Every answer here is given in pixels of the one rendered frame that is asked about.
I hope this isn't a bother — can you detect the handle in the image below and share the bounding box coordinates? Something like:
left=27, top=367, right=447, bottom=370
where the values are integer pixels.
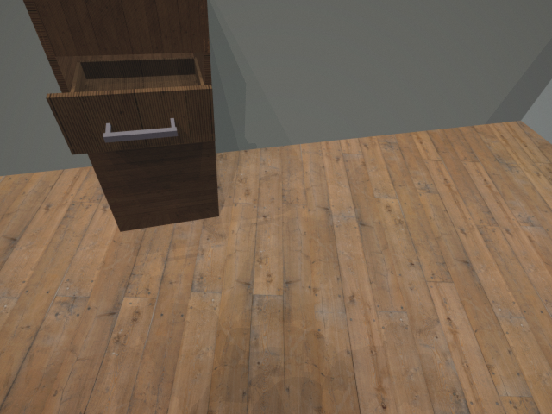
left=103, top=118, right=178, bottom=143

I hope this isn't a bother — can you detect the drawer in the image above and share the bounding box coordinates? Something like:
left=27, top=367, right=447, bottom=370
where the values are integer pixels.
left=46, top=57, right=215, bottom=154

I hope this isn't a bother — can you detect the cabinet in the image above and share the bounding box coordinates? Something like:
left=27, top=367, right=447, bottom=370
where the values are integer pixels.
left=23, top=0, right=219, bottom=232

